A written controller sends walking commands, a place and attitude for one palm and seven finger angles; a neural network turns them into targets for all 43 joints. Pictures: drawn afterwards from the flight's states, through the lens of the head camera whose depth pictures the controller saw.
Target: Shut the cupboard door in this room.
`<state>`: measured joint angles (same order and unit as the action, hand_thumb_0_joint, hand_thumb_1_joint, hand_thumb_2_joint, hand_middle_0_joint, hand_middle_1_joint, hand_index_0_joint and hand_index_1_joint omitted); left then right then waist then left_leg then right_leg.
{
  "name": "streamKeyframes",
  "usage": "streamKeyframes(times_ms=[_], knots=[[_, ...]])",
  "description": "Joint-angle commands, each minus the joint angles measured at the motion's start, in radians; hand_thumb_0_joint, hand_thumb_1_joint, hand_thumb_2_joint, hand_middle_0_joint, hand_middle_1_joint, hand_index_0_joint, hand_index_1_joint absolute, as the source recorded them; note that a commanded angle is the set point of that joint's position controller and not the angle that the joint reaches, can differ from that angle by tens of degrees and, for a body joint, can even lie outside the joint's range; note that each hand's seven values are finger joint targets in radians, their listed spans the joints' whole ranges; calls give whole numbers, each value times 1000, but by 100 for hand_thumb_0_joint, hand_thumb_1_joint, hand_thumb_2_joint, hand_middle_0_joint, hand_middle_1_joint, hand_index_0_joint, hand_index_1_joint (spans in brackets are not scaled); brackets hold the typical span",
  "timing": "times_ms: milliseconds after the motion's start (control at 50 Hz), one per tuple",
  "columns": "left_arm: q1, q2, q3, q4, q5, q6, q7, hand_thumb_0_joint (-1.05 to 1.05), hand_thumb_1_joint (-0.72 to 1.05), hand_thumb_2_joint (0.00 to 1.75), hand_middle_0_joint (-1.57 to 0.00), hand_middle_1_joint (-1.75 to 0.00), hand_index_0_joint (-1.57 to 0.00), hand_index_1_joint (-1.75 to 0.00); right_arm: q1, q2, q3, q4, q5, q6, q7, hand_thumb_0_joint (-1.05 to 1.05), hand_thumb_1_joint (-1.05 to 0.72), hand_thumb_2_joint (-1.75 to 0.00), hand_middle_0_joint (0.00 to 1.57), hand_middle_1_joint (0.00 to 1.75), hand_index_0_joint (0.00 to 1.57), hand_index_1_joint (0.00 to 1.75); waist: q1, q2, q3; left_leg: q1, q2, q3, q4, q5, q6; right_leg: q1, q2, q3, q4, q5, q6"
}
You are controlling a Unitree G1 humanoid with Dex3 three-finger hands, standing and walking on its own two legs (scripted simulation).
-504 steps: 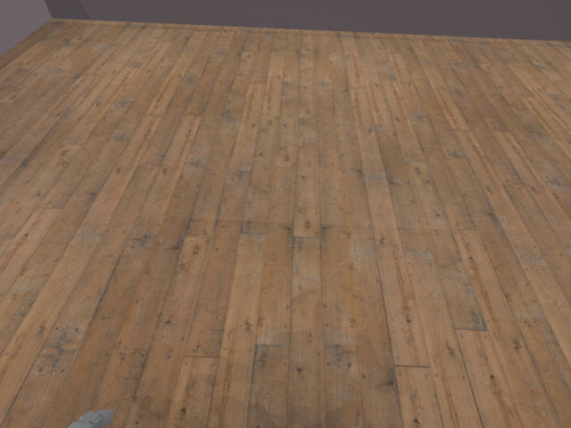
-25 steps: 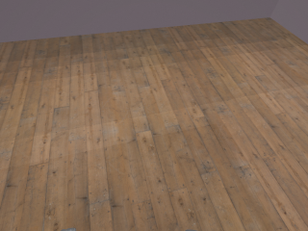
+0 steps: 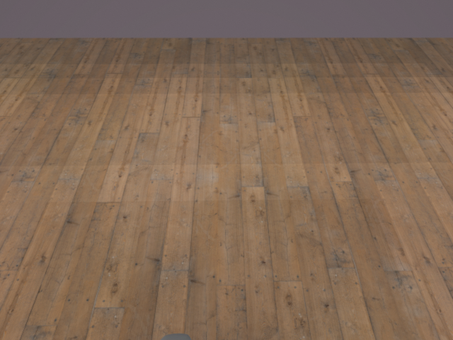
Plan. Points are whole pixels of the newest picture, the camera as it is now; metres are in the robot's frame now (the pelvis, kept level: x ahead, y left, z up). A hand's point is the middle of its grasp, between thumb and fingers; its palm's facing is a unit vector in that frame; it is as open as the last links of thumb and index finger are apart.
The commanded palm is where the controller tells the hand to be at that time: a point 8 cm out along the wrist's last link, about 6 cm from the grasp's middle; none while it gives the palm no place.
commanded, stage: turn or walk to find it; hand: left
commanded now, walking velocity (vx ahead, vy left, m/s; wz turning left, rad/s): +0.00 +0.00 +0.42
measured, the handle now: out of the picture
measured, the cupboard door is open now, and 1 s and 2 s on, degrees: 100 100 100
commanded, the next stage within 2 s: none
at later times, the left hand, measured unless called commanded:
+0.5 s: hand out of the picture +0.05 +0.22 -0.15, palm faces +0.20 -0.94 -0.27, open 7.4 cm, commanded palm none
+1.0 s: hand out of the picture -0.11 +0.22 -0.19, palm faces +0.45 -0.86 -0.23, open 7.4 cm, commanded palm none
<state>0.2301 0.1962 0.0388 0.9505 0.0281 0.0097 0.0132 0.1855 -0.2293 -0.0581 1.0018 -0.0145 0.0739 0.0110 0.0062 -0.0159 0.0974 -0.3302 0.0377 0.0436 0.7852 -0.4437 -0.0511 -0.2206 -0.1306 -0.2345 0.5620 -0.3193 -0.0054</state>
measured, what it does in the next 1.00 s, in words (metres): steps on the spot, turning left: left foot, then right foot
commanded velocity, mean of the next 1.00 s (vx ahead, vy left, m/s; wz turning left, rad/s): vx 0.00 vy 0.00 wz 0.42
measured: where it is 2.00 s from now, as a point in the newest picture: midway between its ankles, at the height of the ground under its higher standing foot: outside the picture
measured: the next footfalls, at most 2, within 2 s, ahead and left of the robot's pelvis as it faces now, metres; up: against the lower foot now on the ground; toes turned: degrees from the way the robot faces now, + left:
left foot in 0.06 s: +0.02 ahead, +0.13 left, +0.00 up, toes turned +7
right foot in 0.50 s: +0.04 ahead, -0.11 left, +0.00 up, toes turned +7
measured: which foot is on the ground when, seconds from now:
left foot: up 0.00-0.04, down 0.06-0.50, up 0.52-0.90, down 0.92-1.00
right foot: down 0.00-0.06, up 0.08-0.48, down 0.50-0.92, up 0.94-1.00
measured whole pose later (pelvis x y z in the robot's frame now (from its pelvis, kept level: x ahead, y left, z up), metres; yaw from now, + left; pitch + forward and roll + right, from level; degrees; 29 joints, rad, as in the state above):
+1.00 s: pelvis -0.04 +0.02 -0.01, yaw +24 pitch +0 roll +0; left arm 0.24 0.26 0.06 0.99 0.01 0.06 0.02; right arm 0.14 -0.20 -0.04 0.96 -0.02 0.02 0.00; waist 0.02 -0.07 0.10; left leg -0.26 0.01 0.07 0.60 -0.34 0.03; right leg -0.37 -0.13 -0.13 0.92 -0.53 0.06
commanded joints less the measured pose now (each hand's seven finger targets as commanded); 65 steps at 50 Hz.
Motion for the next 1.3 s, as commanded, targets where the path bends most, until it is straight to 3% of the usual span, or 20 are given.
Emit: streamKeyframes(times_ms=[0,20,40,60,160,320,420,440,480,500,540,600,760,860,880,900,920,1040,1200,1280], knots=[[22,220,58,-28,-8,-2,17,0,90,90,-20,-30,-20,-30,25,-75,-13,-78,5,-49,0,0,-90,-90,20,30,20,30,-15,-132,-150,140,-5,45,-328,209,20,68,-199,118,-16,452,-49],[43,186,55,-43,-17,6,14,0,90,90,-20,-30,-20,-30,53,-142,-26,-78,0,-60,0,0,-90,-90,20,30,20,30,-30,39,-176,282,105,-93,-407,382,66,-90,-134,69,124,262,11],[29,119,38,-80,-21,11,8,0,90,90,-20,-30,-20,-30,96,-237,-47,-81,-7,-63,-4,0,-90,-90,20,30,20,30,-51,322,-162,355,338,-380,-440,717,188,-310,-8,40,313,-243,81],[-45,122,27,-97,-10,25,15,0,90,90,-20,-30,-20,-30,129,-254,-52,-58,-7,-58,-15,0,-90,-90,20,30,20,30,-86,286,-154,277,381,-398,-465,698,251,-303,6,136,457,-337,75],[-22,123,36,-44,-14,23,-2,0,90,90,-20,-30,-20,-30,-24,-174,-26,-99,-6,-67,-30,0,-90,-90,20,30,20,30,-13,160,-115,211,213,-220,-441,646,212,-293,18,197,523,-124,83],[-63,107,30,-85,-17,19,2,0,90,90,-20,-30,-20,-30,12,-185,-41,-108,-11,-57,-22,0,-90,-90,20,30,20,30,-40,167,-125,218,199,-289,-426,626,227,-218,62,190,290,-143,86],[33,116,32,-67,-22,2,9,0,90,90,-20,-30,-20,-30,-28,-175,-47,-129,-8,-49,-17,0,-90,-90,20,30,20,30,12,162,-144,76,142,-320,-345,570,180,27,92,167,-46,38,71],[72,142,38,-61,-18,-6,13,0,90,90,-20,-30,-20,-30,-36,-153,-45,-136,-1,-50,-14,0,-90,-90,20,30,20,30,33,106,-153,-2,98,-292,-283,451,137,130,52,197,-169,117,63],[87,274,58,-77,2,-16,20,0,90,90,-20,-30,-20,-30,-44,-69,-33,-179,3,-48,-7,0,-90,-90,20,30,20,30,49,-268,-126,-241,-108,-90,99,-129,29,170,-337,554,-287,258,-112],[64,253,66,-85,-7,-17,26,0,90,90,-20,-30,-20,-30,-50,-110,-46,-171,-6,-29,-10,0,-90,-90,20,30,20,30,48,-275,-123,-223,-64,-144,265,-138,34,70,-351,545,-309,215,-155],[-35,196,49,-108,-9,-16,23,0,90,90,-20,-30,-20,-30,-35,-107,-50,-127,-8,-19,1,0,-90,-90,20,30,20,30,-2,-131,-40,-234,-35,-138,434,-15,28,-14,-246,413,-293,163,-128],[-65,155,34,-113,-8,-23,22,0,90,90,-20,-30,-20,-30,27,-85,-43,-90,-7,-16,9,0,-90,-90,20,30,20,30,-28,-141,-54,-220,-18,-96,448,85,0,16,-178,256,-262,257,-92],[72,219,52,-45,3,-17,20,0,90,90,-20,-30,-20,-30,-84,-54,-15,-105,4,-28,5,0,-90,-90,20,30,20,30,48,-166,-101,-120,-9,0,83,-32,-10,149,-228,208,-179,528,-137],[35,227,61,-29,-10,-3,16,0,90,90,-20,-30,-20,-30,14,-77,-12,-82,5,-52,0,0,-90,-90,20,30,20,30,-10,-128,-156,135,-12,52,-328,215,17,79,-199,114,-12,476,-46],[46,191,57,-44,-18,5,13,0,90,90,-20,-30,-20,-30,50,-142,-25,-79,0,-64,0,0,-90,-90,20,30,20,30,-30,40,-194,286,96,-86,-412,404,60,-67,-135,66,136,292,13],[31,124,37,-77,-21,9,6,0,90,90,-20,-30,-20,-30,84,-235,-45,-82,-4,-65,-2,0,-90,-90,20,30,20,30,-45,318,-172,374,329,-365,-432,741,166,-306,-10,43,325,-237,80],[-33,117,26,-94,-11,22,14,0,90,90,-20,-30,-20,-30,132,-251,-51,-60,-4,-61,-16,0,-90,-90,20,30,20,30,-83,295,-178,315,375,-388,-445,792,235,-310,5,139,455,-336,78],[-31,121,35,-42,-16,22,-2,0,90,90,-20,-30,-20,-30,-7,-168,-27,-94,-5,-70,-31,0,-90,-90,20,30,20,30,-17,148,-121,226,205,-207,-431,730,210,-284,22,197,514,-115,89],[-87,103,29,-89,-18,18,3,0,90,90,-20,-30,-20,-30,26,-179,-44,-101,-12,-58,-24,0,-90,-90,20,30,20,30,-42,173,-131,229,195,-309,-416,667,227,-213,67,193,271,-143,86],[-9,110,29,-78,-24,4,9,0,90,90,-20,-30,-20,-30,-7,-176,-49,-117,-10,-52,-20,0,-90,-90,20,30,20,30,-2,175,-162,158,153,-328,-349,679,194,-40,100,172,6,-14,74]])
